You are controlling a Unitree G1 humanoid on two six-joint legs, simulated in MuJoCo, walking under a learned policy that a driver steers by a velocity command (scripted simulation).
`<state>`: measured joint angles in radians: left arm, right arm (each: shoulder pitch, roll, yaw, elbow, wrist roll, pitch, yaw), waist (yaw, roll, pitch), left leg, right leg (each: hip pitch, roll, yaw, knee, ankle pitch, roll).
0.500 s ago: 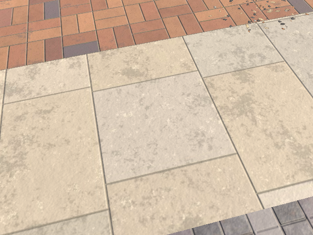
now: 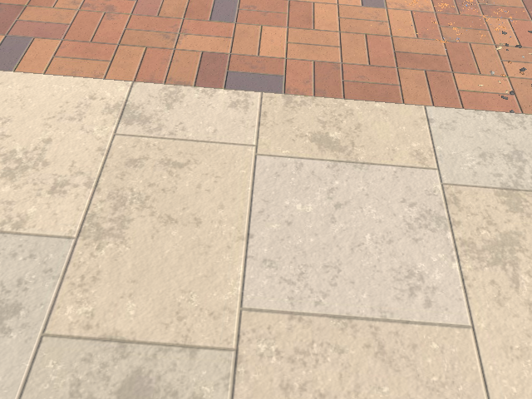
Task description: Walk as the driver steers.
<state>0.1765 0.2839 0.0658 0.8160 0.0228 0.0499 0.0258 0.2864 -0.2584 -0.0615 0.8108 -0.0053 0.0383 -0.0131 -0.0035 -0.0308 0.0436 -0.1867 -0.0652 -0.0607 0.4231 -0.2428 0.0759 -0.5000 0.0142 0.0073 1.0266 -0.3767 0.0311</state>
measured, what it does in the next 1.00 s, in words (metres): walks ahead: right foot, then left foot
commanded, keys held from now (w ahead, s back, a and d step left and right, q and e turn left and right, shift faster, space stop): w+q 0.26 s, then w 0.20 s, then w+e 0.54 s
